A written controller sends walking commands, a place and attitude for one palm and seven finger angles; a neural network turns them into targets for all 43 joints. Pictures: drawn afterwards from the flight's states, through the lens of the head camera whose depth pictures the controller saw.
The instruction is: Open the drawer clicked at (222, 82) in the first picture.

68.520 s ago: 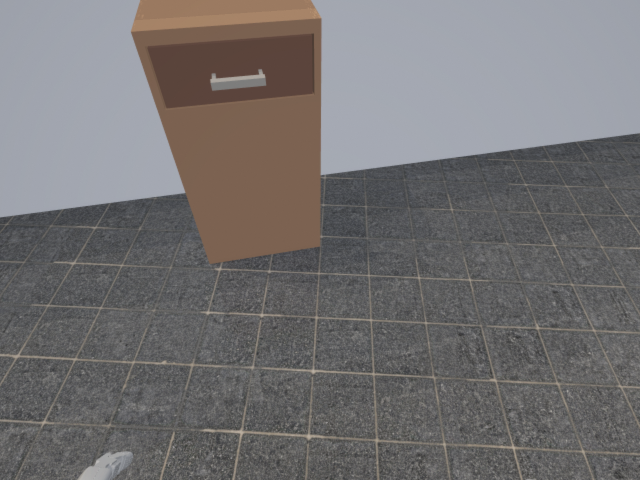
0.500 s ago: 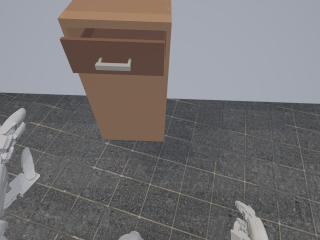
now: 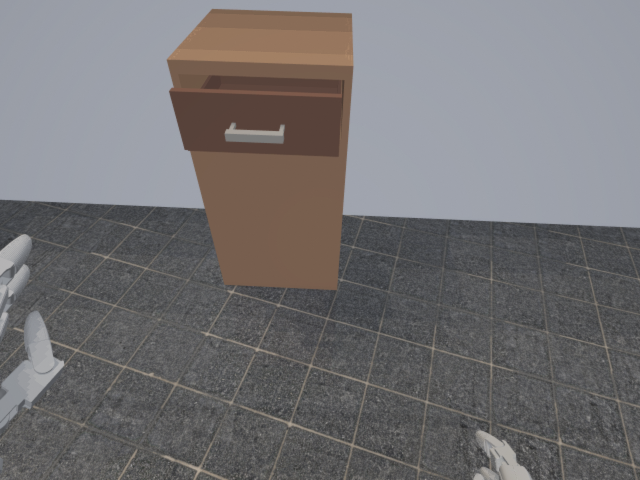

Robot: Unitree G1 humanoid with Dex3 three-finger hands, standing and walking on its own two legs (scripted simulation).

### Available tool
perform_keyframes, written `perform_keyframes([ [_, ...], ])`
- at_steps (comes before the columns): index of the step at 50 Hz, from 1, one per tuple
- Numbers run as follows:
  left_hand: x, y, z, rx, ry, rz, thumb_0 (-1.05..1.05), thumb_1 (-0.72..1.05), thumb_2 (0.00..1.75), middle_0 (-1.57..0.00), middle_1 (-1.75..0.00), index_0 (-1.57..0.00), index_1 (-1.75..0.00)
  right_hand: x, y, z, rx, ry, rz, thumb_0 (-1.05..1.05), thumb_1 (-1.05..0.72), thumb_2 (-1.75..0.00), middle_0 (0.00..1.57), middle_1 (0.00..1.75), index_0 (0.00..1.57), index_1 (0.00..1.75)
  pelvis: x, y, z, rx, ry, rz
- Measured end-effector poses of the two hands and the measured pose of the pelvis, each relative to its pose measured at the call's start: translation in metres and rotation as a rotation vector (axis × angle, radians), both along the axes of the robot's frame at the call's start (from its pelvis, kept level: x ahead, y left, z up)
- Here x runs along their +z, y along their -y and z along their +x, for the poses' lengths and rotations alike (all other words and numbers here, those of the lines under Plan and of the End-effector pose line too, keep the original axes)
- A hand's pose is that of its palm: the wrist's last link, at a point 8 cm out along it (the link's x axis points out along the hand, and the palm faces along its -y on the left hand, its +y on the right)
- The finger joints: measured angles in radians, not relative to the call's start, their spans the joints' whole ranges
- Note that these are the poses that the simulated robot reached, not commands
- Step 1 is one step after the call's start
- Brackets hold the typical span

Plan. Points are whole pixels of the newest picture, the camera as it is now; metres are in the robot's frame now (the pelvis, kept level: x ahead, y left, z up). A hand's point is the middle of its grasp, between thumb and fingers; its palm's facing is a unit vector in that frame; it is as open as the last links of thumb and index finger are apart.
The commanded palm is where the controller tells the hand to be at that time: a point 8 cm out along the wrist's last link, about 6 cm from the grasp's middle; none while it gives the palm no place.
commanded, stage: stop stepping back and stand still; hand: left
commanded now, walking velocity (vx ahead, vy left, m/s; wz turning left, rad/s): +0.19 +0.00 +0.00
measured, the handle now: (256, 131) +0.87 +0.22 +0.00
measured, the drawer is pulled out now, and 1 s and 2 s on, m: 0.09 0.09 0.09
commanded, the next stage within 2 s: let the arm hang, fingers relaxed in 0.34 s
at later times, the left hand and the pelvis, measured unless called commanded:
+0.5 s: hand (97, 378) +0.19 +0.24 +0.11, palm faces +0.27 -0.83 -0.49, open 7.4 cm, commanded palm none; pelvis -0.01 +0.00 -0.01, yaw +1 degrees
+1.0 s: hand out of the picture -0.06 +0.23 -0.16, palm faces +0.05 -0.97 -0.24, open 7.3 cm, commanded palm none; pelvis -0.04 +0.03 +0.01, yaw +2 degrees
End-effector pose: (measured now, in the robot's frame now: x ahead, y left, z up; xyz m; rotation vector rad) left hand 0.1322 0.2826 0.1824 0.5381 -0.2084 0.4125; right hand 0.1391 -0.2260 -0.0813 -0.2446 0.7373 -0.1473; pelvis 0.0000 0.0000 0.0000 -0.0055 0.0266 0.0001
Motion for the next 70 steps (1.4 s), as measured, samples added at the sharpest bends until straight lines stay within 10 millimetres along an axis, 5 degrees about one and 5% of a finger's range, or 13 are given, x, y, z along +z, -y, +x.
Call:
perform_keyframes([
  [8,-0.009,0.003,-0.001,-0.04,0.074,-0.098,0.02,0.89,0.9,-0.21,-0.3,-0.21,-0.3,0.002,0.017,-0.033,-0.055,-0.052,-0.033,0.01,-0.9,-0.9,0.21,0.3,0.21,0.3,0.002,0.001,-0.007,0.017,0.031,0.006],
  [17,0.0,-0.002,0.011,-0.113,0.065,0.018,0.02,0.89,0.9,-0.21,-0.3,-0.21,-0.3,0.012,0.015,-0.026,-0.072,0.048,-0.038,0.01,-0.9,-0.9,0.2,0.3,0.21,0.3,-0.005,-0.003,-0.012,-0.011,0.044,0.022],
  [23,-0.006,0.01,0.011,-0.136,0.006,0.036,0.01,0.89,0.9,-0.21,-0.3,-0.2,-0.3,-0.003,0.008,-0.02,-0.015,0.016,0.033,0.01,-0.9,-0.9,0.2,0.3,0.21,0.3,-0.007,0.0,-0.013,0.001,0.034,-0.005],
  [25,-0.049,0.003,0.023,-0.114,-0.157,-0.027,0.01,0.89,0.9,-0.21,-0.3,-0.2,-0.3,-0.017,0.009,-0.02,0.015,-0.058,0.051,0.01,-0.9,-0.9,0.21,0.3,0.21,0.3,-0.008,-0.003,-0.013,0.019,0.018,-0.005],
  [29,-0.178,-0.005,0.021,0.0,-0.611,-0.289,0.0,0.9,0.9,-0.2,-0.3,-0.2,-0.3,-0.044,0.009,-0.032,0.017,-0.192,0.06,0.01,-0.9,-0.9,0.21,0.3,0.21,0.3,-0.016,-0.012,-0.014,0.046,0.022,-0.006],
  [32,-0.259,0.014,-0.017,0.039,-0.949,-0.446,0.01,0.91,0.9,-0.2,-0.3,-0.19,-0.3,-0.047,0.006,-0.051,0.004,-0.279,0.05,0.01,-0.9,-0.9,0.2,0.3,0.21,0.3,-0.014,-0.013,-0.018,0.034,0.039,0.008],
  [36,-0.317,0.049,-0.088,0.046,-1.278,-0.599,0.01,0.92,0.9,-0.2,-0.3,-0.19,-0.3,-0.041,0.003,-0.082,-0.021,-0.385,0.022,0.01,-0.9,-0.9,0.2,0.3,0.21,0.3,-0.007,-0.014,-0.025,0.025,0.052,0.007],
  [44,-0.324,0.022,-0.175,0.217,-1.482,-0.636,-0.01,0.97,0.9,-0.21,-0.3,-0.2,-0.3,-0.041,-0.003,-0.134,-0.045,-0.583,0.006,0.01,-0.9,-0.9,0.2,0.3,0.21,0.3,0.005,-0.018,-0.034,0.034,0.052,-0.01],
  [50,-0.313,0.003,-0.201,0.284,-1.543,-0.602,0.0,0.93,0.9,-0.2,-0.3,-0.2,-0.3,-0.049,-0.012,-0.149,-0.063,-0.612,0.041,0.0,-0.9,-0.9,0.2,0.3,0.21,0.3,0.008,-0.026,-0.037,0.028,0.062,-0.007],
  [56,-0.307,-0.008,-0.192,0.29,-1.525,-0.568,0.01,0.92,0.9,-0.2,-0.3,-0.2,-0.3,-0.055,-0.021,-0.157,-0.072,-0.619,0.073,0.0,-0.9,-0.9,0.2,0.3,0.21,0.3,0.009,-0.031,-0.04,0.022,0.065,-0.001],
  [70,-0.306,-0.004,-0.131,0.201,-1.426,-0.537,0.01,0.91,0.9,-0.2,-0.3,-0.2,-0.3,-0.051,-0.008,-0.161,-0.117,-0.627,0.056,0.0,-0.9,-0.9,0.2,0.3,0.21,0.3,0.011,-0.031,-0.033,0.01,0.06,0.008],
])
